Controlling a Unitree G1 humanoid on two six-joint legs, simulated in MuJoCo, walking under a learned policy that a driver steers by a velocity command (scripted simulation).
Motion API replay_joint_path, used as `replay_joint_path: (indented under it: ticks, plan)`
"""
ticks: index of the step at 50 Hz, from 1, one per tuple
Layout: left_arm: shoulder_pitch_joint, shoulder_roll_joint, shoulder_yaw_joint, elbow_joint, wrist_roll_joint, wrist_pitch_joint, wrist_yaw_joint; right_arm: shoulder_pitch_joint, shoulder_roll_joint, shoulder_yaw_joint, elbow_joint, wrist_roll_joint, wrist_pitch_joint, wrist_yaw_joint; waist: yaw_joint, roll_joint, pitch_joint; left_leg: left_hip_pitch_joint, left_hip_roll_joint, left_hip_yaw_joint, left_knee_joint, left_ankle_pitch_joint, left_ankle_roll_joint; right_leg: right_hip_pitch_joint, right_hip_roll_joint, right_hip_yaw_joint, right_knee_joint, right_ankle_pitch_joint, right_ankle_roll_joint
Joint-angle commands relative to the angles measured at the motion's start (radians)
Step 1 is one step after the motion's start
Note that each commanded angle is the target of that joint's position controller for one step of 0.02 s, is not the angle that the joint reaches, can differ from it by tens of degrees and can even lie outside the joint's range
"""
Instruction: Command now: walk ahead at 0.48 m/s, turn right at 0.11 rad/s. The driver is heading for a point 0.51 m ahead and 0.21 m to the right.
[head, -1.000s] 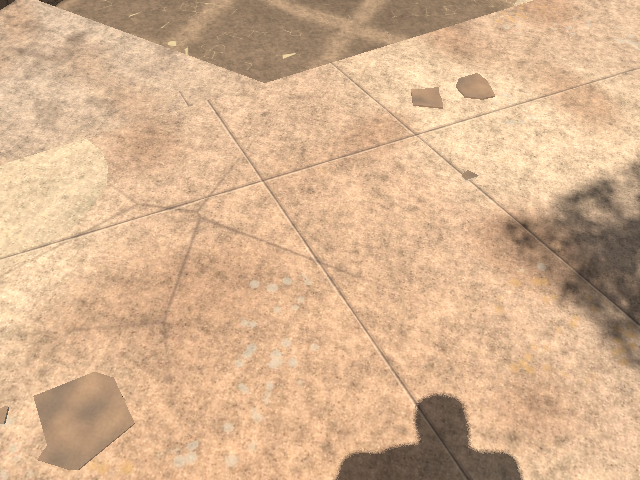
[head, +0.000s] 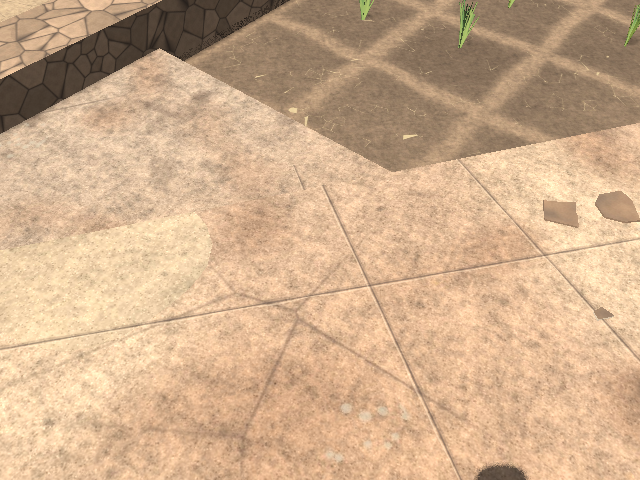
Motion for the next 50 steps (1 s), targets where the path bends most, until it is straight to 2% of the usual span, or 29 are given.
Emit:
replay_joint_path:
  ticks: [1,5,7,9,11,13,14,15,16,17,18,19,20,22,25,30,33,35,37,39,40,41,42,43,44,45,46,47,50]
  plan:
    - [-0.046,0.043,0.004,-0.062,-0.004,0.004,-0.006,0.047,-0.112,-0.016,-0.017,0.002,-0.023,-0.005,-0.002,0.112,0.065,0.018,0.261,-0.131,-0.157,0.37,0.084,-0.151,-0.012,-0.003,-0.027,0.089,0.015]
    - [-0.175,0.017,-0.015,-0.106,-0.014,-0.004,-0.008,0.083,-0.099,-0.004,0.006,-0.003,-0.029,-0.013,-0.022,0.107,0.088,0.024,0.238,-0.014,-0.152,0.524,0.041,-0.12,0.043,-0.025,-0.224,0.212,0.001]
    - [-0.248,0.01,-0.022,-0.13,-0.011,0.0,-0.017,0.11,-0.096,0.001,0.022,-0.002,-0.029,-0.023,-0.04,0.096,0.109,0.037,0.252,0.015,-0.166,0.564,0.025,-0.079,0.057,-0.088,-0.329,0.248,-0.014]
    - [-0.272,0.01,-0.025,-0.145,-0.01,-0.001,-0.017,0.131,-0.107,0.003,0.039,-0.005,-0.028,-0.034,-0.038,0.1,0.099,0.11,0.275,0.04,-0.124,0.711,0.014,-0.036,0.082,-0.117,-0.402,0.229,-0.043]
    - [-0.213,0.037,-0.016,-0.131,-0.006,-0.002,-0.01,0.117,-0.14,-0.003,0.041,-0.008,-0.023,-0.049,-0.001,0.128,0.04,0.194,0.292,0.067,0.011,1.012,-0.002,0.046,0.138,-0.15,-0.424,0.142,-0.082]
    - [-0.027,0.079,0.004,-0.076,-0.003,-0.007,-0.002,0.093,-0.172,-0.013,0.031,-0.019,-0.005,-0.06,0.079,0.154,-0.068,0.216,0.308,0.084,0.293,1.142,-0.007,0.216,0.189,-0.149,-0.45,0.05,-0.128]
    - [0.106,0.107,0.02,-0.034,0.006,-0.013,0.003,0.076,-0.182,-0.017,0.018,-0.015,0.003,-0.057,0.14,0.14,-0.135,0.13,0.294,0.101,0.51,0.998,-0.008,0.397,0.192,-0.115,-0.531,0.066,-0.162]
    - [0.227,0.188,0.049,-0.015,0.017,-0.009,0.017,0.077,-0.159,-0.011,-0.015,-0.013,0.0,-0.049,0.181,0.04,-0.226,-0.075,0.24,0.119,0.837,0.604,-0.017,0.618,0.01,0.124,-0.547,-0.017,-0.229]
    - [0.157,0.264,0.071,-0.045,0.002,0.008,0.023,0.13,-0.074,-0.003,-0.063,0.002,-0.01,-0.027,0.074,-0.203,-0.296,-0.514,-0.003,0.039,1.215,-0.307,-0.069,0.879,-0.251,0.705,-0.649,0.059,-0.404]
    - [0.125,0.247,0.074,-0.042,-0.035,0.015,0.016,0.05,-0.149,-0.015,-0.085,-0.015,-0.02,-0.021,0.096,-0.021,-0.266,-0.641,0.049,-0.137,1.25,-0.249,-0.05,0.848,-0.238,0.716,-0.721,0.019,-0.419]
    - [0.066,0.2,0.063,-0.048,-0.035,0.015,0.021,-0.023,-0.142,-0.011,-0.114,-0.007,-0.033,-0.016,0.072,0.025,-0.13,-0.67,0.105,-0.145,1.181,-0.158,-0.048,0.714,-0.219,0.584,-0.757,0.021,-0.382]
    - [0.037,0.143,0.05,-0.043,-0.03,0.012,0.022,-0.03,-0.139,-0.011,-0.117,-0.004,-0.039,-0.016,0.027,0.101,-0.026,-0.623,0.143,-0.131,1.074,-0.117,-0.053,0.556,-0.179,0.491,-0.792,0.114,-0.331]
    - [0.015,0.118,0.042,-0.042,-0.028,0.004,0.027,-0.045,-0.13,-0.012,-0.124,-0.017,-0.024,-0.018,-0.005,0.116,0.01,-0.565,0.167,-0.135,0.998,-0.114,-0.068,0.458,-0.124,0.419,-0.801,0.202,-0.293]
    - [0.01,0.113,0.035,-0.041,-0.032,-0.013,0.029,-0.013,-0.105,-0.005,-0.125,-0.039,0.017,-0.013,-0.041,0.085,-0.002,-0.48,0.177,-0.122,0.912,-0.114,-0.099,0.372,-0.064,0.328,-0.815,0.31,-0.268]
    - [0.056,0.158,0.047,-0.034,-0.036,-0.026,0.028,-0.08,-0.094,-0.003,-0.165,-0.041,0.043,-0.006,-0.033,0.05,0.005,-0.509,0.182,-0.085,0.788,-0.038,-0.136,0.338,-0.015,0.28,-0.835,0.343,-0.249]
    - [0.17,0.161,0.05,-0.025,-0.038,-0.015,0.031,-0.284,-0.104,-0.002,-0.246,-0.032,0.048,0.001,0.05,0.004,0.014,-0.613,0.165,-0.076,0.568,0.156,-0.159,0.447,0.014,0.299,-0.812,0.382,-0.171]
    - [0.219,0.145,0.042,-0.012,-0.033,-0.007,0.043,-0.345,-0.09,0.009,-0.268,-0.023,0.04,0.002,0.076,-0.005,0.013,-0.591,0.122,-0.046,0.454,0.191,-0.143,0.518,0.028,0.25,-0.73,0.681,-0.126]
    - [0.242,0.132,0.036,-0.004,-0.025,-0.001,0.051,-0.372,-0.083,0.017,-0.277,-0.016,0.031,0.0,0.093,-0.024,-0.001,-0.532,0.082,-0.027,0.38,0.204,-0.122,0.548,0.034,0.236,-0.684,0.784,-0.099]
    - [0.221,0.133,0.032,-0.009,-0.016,0.001,0.059,-0.32,-0.102,0.015,-0.263,-0.015,0.021,-0.005,0.067,-0.049,-0.021,-0.419,0.05,-0.038,0.298,0.183,-0.089,0.562,0.029,0.248,-0.621,0.836,-0.073]
    - [0.159,0.161,0.035,-0.026,-0.019,-0.011,0.063,-0.15,-0.154,-0.002,-0.207,-0.019,0.004,-0.018,-0.02,-0.059,-0.07,-0.239,0.036,-0.058,0.19,0.213,-0.045,0.572,0.03,0.269,-0.471,0.91,-0.046]
    - [0.124,0.162,0.034,-0.038,-0.033,-0.023,0.057,-0.031,-0.175,-0.008,-0.177,-0.024,-0.015,-0.028,-0.087,-0.023,-0.121,-0.056,0.104,-0.098,0.112,0.413,-0.017,0.503,0.062,0.251,-0.319,0.789,-0.031]
    - [0.174,0.091,0.016,-0.076,-0.051,-0.033,0.054,0.075,-0.248,-0.019,-0.17,-0.04,-0.025,-0.037,-0.082,0.146,-0.271,0.233,0.373,-0.307,0.256,0.97,0.053,0.319,0.134,0.192,-0.045,0.225,-0.006]
    - [0.344,0.07,0.017,-0.046,-0.087,-0.017,0.064,0.071,-0.258,-0.034,-0.169,-0.016,-0.002,-0.026,-0.031,0.304,-0.441,0.402,0.583,-0.57,0.278,1.273,0.244,0.145,0.274,0.121,0.221,-0.469,0.015]
    - [0.316,0.146,0.028,-0.01,-0.039,0.0,0.07,0.028,-0.187,-0.023,-0.19,0.013,0.014,-0.016,-0.023,0.123,-0.382,0.265,0.518,-0.551,0.216,1.089,0.227,0.128,0.225,0.162,0.266,-0.378,0.009]
    - [0.237,0.134,0.028,-0.013,-0.024,0.009,0.063,-0.06,-0.118,-0.003,-0.196,0.016,0.016,-0.016,-0.008,0.085,-0.244,0.131,0.454,-0.443,0.162,0.902,0.194,0.111,0.196,0.163,0.238,-0.316,0.02]
    - [0.192,0.112,0.022,-0.021,-0.017,0.018,0.057,-0.116,-0.073,0.012,-0.198,0.009,0.018,-0.02,0.009,0.072,-0.154,0.023,0.399,-0.369,0.109,0.782,0.157,0.11,0.162,0.15,0.179,-0.282,0.03]
    - [0.161,0.097,0.018,-0.023,-0.011,0.034,0.048,-0.131,-0.06,0.021,-0.19,0.007,0.019,-0.025,0.018,0.102,-0.101,-0.067,0.355,-0.303,0.064,0.716,0.133,0.143,0.137,0.142,0.114,-0.254,0.04]
    - [0.181,0.079,0.014,-0.013,-0.005,0.051,0.041,-0.132,-0.073,0.02,-0.176,0.003,0.021,-0.027,0.034,0.137,-0.086,-0.15,0.32,-0.252,0.038,0.679,0.119,0.212,0.143,0.114,0.084,-0.224,0.05]
    - [0.186,0.049,0.002,0.005,-0.015,0.075,0.039,-0.137,-0.095,0.019,-0.15,-0.011,0.017,-0.023,0.058,0.16,-0.102,-0.23,0.281,-0.178,0.016,0.593,0.111,0.307,0.144,0.074,-0.072,-0.203,0.061]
